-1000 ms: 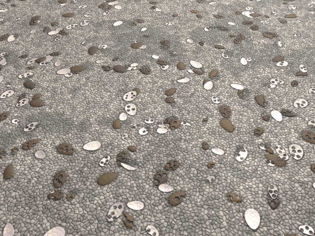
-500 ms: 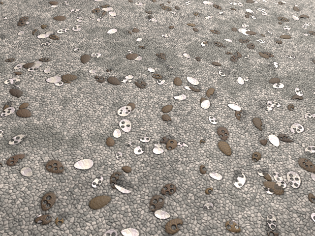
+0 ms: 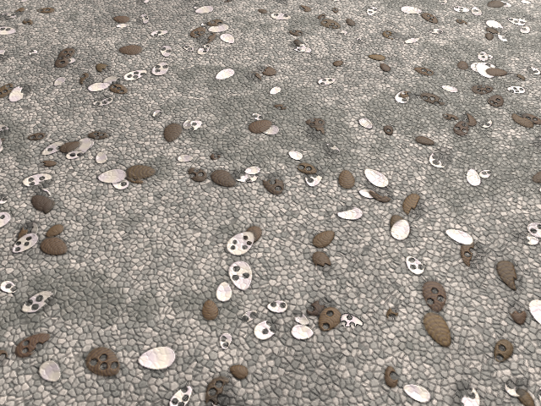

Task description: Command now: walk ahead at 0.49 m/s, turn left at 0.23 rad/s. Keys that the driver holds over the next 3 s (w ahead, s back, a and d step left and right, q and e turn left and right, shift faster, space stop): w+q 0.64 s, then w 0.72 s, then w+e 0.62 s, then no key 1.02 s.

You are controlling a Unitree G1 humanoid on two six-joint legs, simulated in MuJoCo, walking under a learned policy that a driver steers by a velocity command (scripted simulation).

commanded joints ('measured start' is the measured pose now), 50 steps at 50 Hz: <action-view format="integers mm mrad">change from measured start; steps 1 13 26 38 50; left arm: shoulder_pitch -54 85 -15 -262 29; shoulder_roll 105 193 145 133 105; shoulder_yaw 26 44 12 4 8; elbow -38 52 -81 -152 -52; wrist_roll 6 -22 7 -6 2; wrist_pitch -42 14 -20 -36 -20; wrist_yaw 0 29 22 -2 8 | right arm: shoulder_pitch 76 -264 -35 100 3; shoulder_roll -52 -38 -121 -142 -69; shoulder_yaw -16 -9 -58 -66 -34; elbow -40 -200 -212 -120 -165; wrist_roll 0 -9 -23 -9 -22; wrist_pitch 20 0 -5 12 -3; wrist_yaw -11 53 18 -14 0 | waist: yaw -38 76 17 -68 10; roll -106 -63 -5 69 -131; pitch -7 43 -114 -39 -52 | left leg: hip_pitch -73 -201 370 392 -149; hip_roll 70 3 89 80 6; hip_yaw -52 68 -302 -287 -32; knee -39 -572 -930 -846 -75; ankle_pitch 71 291 429 239 23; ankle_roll -33 30 290 173 -3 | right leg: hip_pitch -28 344 -379 -250 133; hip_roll -306 -345 -179 -98 -284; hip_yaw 214 -26 166 156 404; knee -281 -170 720 135 -184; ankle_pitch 54 306 -192 155 -29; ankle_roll -182 -79 103 90 -145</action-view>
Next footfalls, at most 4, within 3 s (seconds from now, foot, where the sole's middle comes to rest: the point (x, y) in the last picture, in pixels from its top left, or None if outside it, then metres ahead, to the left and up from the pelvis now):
0.34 left None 0.37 0.17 -0.78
0.82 right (263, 324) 0.69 0.06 -0.78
1.36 left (144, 268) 0.86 0.40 -0.78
1.88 right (203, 176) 1.21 0.26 -0.78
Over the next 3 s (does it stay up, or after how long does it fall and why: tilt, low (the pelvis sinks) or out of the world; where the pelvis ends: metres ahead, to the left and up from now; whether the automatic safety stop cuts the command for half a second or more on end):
stays up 1.33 0.35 -0.01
